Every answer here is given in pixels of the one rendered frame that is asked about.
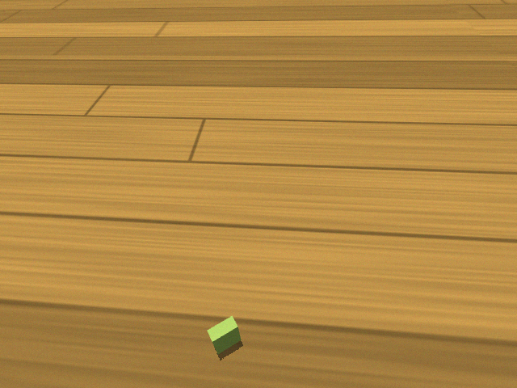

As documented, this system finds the carton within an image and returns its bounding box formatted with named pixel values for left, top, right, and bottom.
left=208, top=316, right=241, bottom=354

